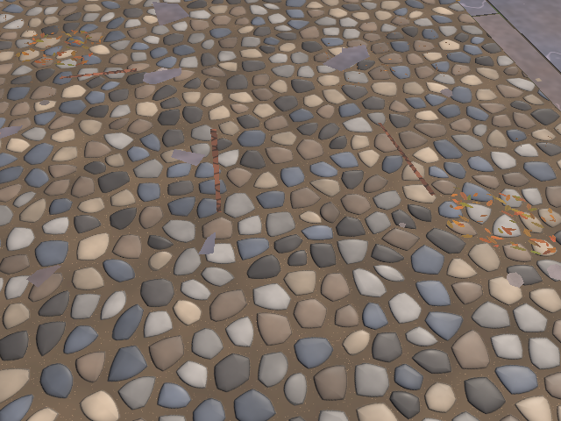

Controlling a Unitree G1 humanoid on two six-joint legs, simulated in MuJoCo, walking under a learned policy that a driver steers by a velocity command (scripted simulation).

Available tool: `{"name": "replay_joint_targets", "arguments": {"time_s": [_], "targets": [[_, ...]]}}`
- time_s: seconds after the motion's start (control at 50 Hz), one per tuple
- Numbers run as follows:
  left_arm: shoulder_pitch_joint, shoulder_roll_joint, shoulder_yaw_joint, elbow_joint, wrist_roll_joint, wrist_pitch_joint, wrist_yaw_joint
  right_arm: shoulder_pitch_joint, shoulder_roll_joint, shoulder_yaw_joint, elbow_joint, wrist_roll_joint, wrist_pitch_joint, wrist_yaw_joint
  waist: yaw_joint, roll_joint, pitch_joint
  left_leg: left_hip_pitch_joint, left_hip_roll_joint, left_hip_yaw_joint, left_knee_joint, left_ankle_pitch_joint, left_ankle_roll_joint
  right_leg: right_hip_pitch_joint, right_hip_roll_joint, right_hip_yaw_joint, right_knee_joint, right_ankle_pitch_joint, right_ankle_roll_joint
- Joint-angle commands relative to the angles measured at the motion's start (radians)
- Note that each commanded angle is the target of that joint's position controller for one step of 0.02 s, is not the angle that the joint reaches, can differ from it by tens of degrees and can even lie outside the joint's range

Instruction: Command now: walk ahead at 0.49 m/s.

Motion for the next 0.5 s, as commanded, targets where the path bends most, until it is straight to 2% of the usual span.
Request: {"name": "replay_joint_targets", "arguments": {"time_s": [0.02, 0.1, 0.16, 0.2, 0.24, 0.26, 0.28, 0.3, 0.32, 0.34, 0.36, 0.38, 0.4, 0.42, 0.44, 0.46, 0.5], "targets": [[0.033, 0.044, 0.013, -0.043, 0.012, 0.004, 0.007, -0.041, -0.133, -0.021, -0.055, 0.002, -0.017, -0.020, 0.047, 0.075, 0.054, -0.105, 0.280, -0.207, -0.203, 0.073, 0.171, -0.019, -0.042, 0.002, -0.145, 0.161, 0.027], [-0.129, 0.028, 0.006, -0.084, 0.003, -0.007, -0.006, 0.039, -0.161, -0.026, -0.038, 0.018, -0.004, -0.034, -0.012, 0.077, 0.054, -0.020, 0.264, -0.158, -0.185, 0.085, 0.127, 0.016, 0.005, -0.038, -0.432, 0.306, 0.035], [-0.216, 0.033, 0.002, -0.113, -0.008, -0.010, -0.023, 0.094, -0.169, -0.029, -0.016, 0.026, 0.007, -0.035, -0.046, 0.087, 0.073, 0.072, 0.295, -0.165, -0.151, 0.057, 0.121, 0.017, 0.025, -0.047, -0.532, 0.280, 0.035], [-0.249, 0.044, 0.003, -0.134, -0.010, -0.017, -0.036, 0.111, -0.170, -0.032, -0.005, 0.027, 0.017, -0.037, -0.047, 0.092, 0.081, 0.145, 0.328, -0.179, -0.111, 0.059, 0.112, 0.010, 0.033, -0.042, -0.580, 0.215, 0.014], [-0.221, 0.067, 0.010, -0.138, -0.010, -0.026, -0.046, 0.101, -0.183, -0.038, -0.003, 0.027, 0.028, -0.039, -0.019, 0.106, 0.065, 0.187, 0.351, -0.193, -0.054, 0.117, 0.096, 0.072, 0.051, -0.052, -0.621, 0.134, -0.014], [-0.162, 0.087, 0.021, -0.126, -0.009, -0.030, -0.047, 0.080, -0.189, -0.039, -0.008, 0.026, 0.033, -0.039, 0.022, 0.116, 0.033, 0.187, 0.341, -0.180, 0.015, 0.243, 0.081, 0.167, 0.077, -0.076, -0.642, 0.108, -0.032], [-0.023, 0.125, 0.044, -0.083, -0.007, -0.032, -0.044, 0.064, -0.174, -0.033, -0.014, 0.021, 0.039, -0.039, 0.089, 0.105, -0.047, 0.164, 0.290, -0.137, 0.178, 0.402, 0.058, 0.347, 0.109, -0.099, -0.662, 0.103, -0.058], [0.184, 0.203, 0.071, -0.034, 0.000, -0.034, -0.036, 0.055, -0.133, -0.015, -0.039, 0.005, 0.038, -0.038, 0.166, 0.035, -0.198, 0.003, 0.227, -0.077, 0.469, 0.328, 0.020, 0.649, -0.010, 0.033, -0.638, 0.123, -0.121], [0.297, 0.304, 0.096, -0.010, 0.015, -0.024, -0.035, 0.157, -0.016, 0.020, -0.053, 0.006, 0.015, -0.031, 0.138, -0.221, -0.323, -0.423, 0.049, -0.016, 0.859, -0.100, -0.057, 1.022, -0.241, 0.480, -0.722, -0.023, -0.273], [0.299, 0.217, 0.072, -0.009, 0.010, -0.024, -0.038, 0.149, -0.073, 0.009, -0.038, 0.024, -0.012, -0.026, 0.146, -0.217, -0.371, -0.556, 0.052, -0.169, 1.026, -0.409, -0.046, 1.047, -0.281, 0.691, -0.835, -0.088, -0.295], [0.205, 0.160, 0.052, -0.027, 0.005, -0.026, -0.038, 0.068, -0.154, -0.012, -0.064, 0.047, -0.027, -0.021, 0.126, -0.152, -0.226, -0.633, 0.114, -0.181, 1.072, -0.350, -0.025, 0.928, -0.252, 0.545, -0.838, -0.070, -0.244], [0.112, 0.125, 0.039, -0.050, 0.006, -0.024, -0.039, 0.002, -0.162, -0.015, -0.081, 0.047, -0.028, -0.025, 0.098, -0.070, -0.150, -0.604, 0.171, -0.153, 1.038, -0.255, -0.019, 0.785, -0.208, 0.396, -0.856, 0.012, -0.212], [0.050, 0.099, 0.031, -0.058, 0.011, -0.023, -0.044, -0.035, -0.147, -0.018, -0.088, 0.033, -0.023, -0.031, 0.070, -0.017, -0.085, -0.566, 0.203, -0.139, 0.967, -0.188, -0.024, 0.656, -0.165, 0.303, -0.894, 0.083, -0.196], [0.022, 0.070, 0.021, -0.058, 0.016, -0.026, -0.048, -0.027, -0.137, -0.025, -0.086, 0.024, -0.008, -0.035, 0.037, -0.026, -0.059, -0.505, 0.232, -0.143, 0.908, -0.145, -0.025, 0.577, -0.125, 0.230, -0.928, 0.130, -0.177], [0.022, 0.065, 0.020, -0.049, 0.018, -0.028, -0.053, -0.008, -0.111, -0.023, -0.080, 0.022, 0.007, -0.036, 0.020, -0.040, -0.046, -0.462, 0.235, -0.136, 0.880, -0.119, -0.032, 0.528, -0.107, 0.191, -0.956, 0.160, -0.176], [0.042, 0.073, 0.023, -0.036, 0.017, -0.031, -0.053, 0.006, -0.090, -0.022, -0.075, 0.020, 0.019, -0.037, 0.012, -0.036, -0.038, -0.449, 0.235, -0.127, 0.860, -0.104, -0.039, 0.505, -0.097, 0.158, -0.972, 0.212, -0.185], [0.078, 0.102, 0.031, -0.012, 0.018, -0.033, -0.045, -0.029, -0.089, -0.025, -0.092, 0.016, 0.029, -0.041, 0.007, -0.019, -0.010, -0.496, 0.239, -0.122, 0.794, -0.041, -0.054, 0.502, -0.092, 0.109, -0.995, 0.287, -0.195]]}}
